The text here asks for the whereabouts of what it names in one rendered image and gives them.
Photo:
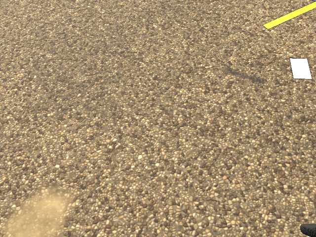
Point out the right robot hand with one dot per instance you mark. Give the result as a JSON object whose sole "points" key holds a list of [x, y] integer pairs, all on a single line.
{"points": [[308, 229]]}

